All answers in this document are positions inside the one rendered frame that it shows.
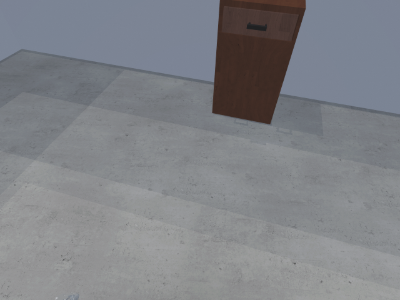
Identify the drawer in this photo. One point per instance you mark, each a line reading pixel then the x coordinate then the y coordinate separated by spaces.
pixel 280 25

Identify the cabinet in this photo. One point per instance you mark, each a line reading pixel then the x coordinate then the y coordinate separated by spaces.
pixel 250 70

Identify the handle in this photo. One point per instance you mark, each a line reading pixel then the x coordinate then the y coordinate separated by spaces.
pixel 256 27

